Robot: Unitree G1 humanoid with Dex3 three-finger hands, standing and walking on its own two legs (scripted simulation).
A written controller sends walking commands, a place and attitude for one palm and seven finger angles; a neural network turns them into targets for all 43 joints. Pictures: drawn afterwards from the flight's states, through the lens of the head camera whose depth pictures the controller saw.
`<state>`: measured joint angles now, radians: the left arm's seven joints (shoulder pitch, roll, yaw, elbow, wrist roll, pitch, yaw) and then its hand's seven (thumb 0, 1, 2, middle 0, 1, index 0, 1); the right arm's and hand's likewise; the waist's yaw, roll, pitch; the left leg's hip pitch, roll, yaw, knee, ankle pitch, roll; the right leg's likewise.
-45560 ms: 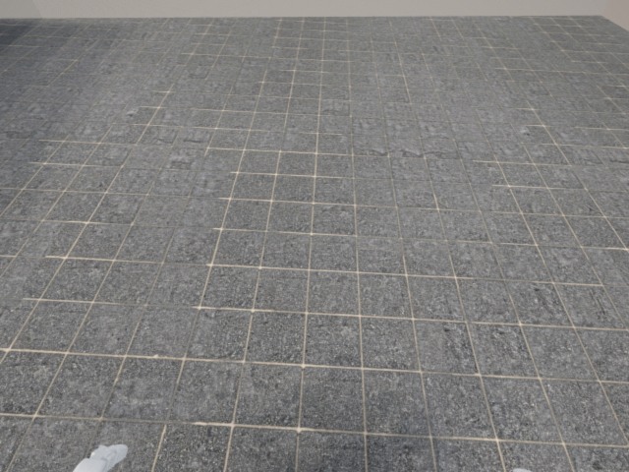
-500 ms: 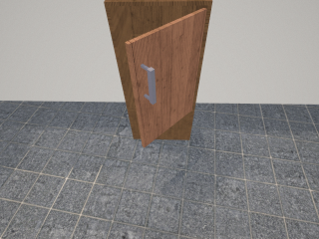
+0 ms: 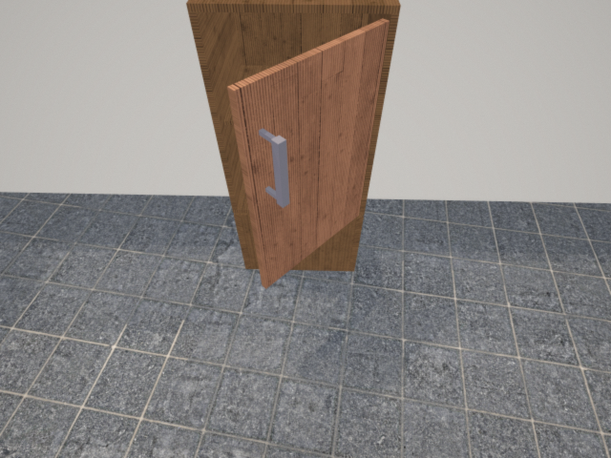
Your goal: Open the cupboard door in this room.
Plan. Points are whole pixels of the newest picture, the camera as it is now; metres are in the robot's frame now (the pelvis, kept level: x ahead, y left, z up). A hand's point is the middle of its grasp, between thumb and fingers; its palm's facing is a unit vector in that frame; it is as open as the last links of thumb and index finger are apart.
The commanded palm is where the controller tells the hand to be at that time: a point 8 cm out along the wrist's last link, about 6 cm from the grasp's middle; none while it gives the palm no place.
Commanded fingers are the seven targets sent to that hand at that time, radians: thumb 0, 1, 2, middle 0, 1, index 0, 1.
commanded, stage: look to check the result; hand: left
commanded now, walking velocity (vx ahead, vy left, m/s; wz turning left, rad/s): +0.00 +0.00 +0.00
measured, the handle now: (274, 169) +0.61 +0.09 +0.01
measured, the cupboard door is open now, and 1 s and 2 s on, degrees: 46 46 46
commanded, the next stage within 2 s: walk to a spot facing it in 0.46 s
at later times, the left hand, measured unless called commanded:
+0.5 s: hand out of the picture +0.06 +0.21 -0.16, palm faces +0.01 -0.95 -0.30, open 7.4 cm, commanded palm none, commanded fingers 0.00 0.90 0.90 -0.20 -0.30 -0.20 -0.30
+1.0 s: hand out of the picture +0.08 +0.20 -0.18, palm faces -0.13 -0.96 -0.23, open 7.4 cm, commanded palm none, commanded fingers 0.00 0.90 0.90 -0.20 -0.30 -0.20 -0.30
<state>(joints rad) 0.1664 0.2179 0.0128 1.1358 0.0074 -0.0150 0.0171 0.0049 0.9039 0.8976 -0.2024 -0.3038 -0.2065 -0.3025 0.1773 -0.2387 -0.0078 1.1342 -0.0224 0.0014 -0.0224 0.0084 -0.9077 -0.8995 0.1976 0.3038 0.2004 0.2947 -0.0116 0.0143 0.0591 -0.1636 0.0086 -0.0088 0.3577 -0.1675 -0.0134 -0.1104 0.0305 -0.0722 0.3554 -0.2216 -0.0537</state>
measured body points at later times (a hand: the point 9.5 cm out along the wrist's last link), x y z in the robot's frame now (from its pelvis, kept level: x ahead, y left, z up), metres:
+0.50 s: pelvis +0.02 -0.01 +0.00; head +0.03 -0.02 +0.45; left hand +0.06 +0.26 -0.14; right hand +0.06 -0.27 -0.16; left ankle +0.02 +0.13 -0.75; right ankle -0.02 -0.08 -0.75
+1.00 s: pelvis +0.00 +0.00 -0.01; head +0.04 +0.00 +0.43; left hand +0.08 +0.25 -0.17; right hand -0.01 -0.25 -0.17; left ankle +0.02 +0.13 -0.75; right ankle -0.03 -0.08 -0.73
